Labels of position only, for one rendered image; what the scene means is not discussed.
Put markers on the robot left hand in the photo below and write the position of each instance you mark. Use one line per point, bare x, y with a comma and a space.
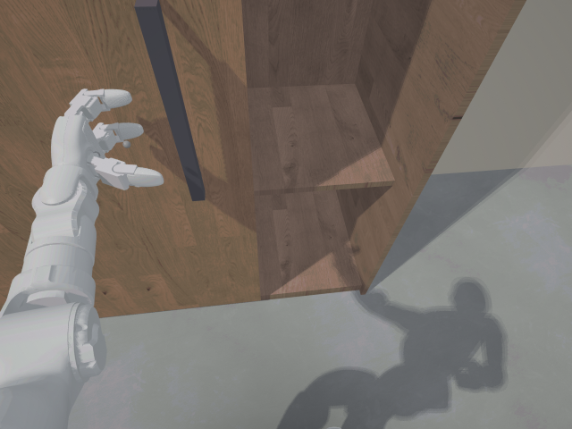
73, 141

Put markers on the robot left upper arm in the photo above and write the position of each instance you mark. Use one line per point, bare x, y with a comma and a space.
46, 356

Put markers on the handle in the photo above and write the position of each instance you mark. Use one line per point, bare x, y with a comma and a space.
151, 22

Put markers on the robot left forearm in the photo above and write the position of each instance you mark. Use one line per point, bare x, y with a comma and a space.
60, 255

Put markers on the wardrobe door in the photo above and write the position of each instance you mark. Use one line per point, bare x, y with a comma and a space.
156, 249

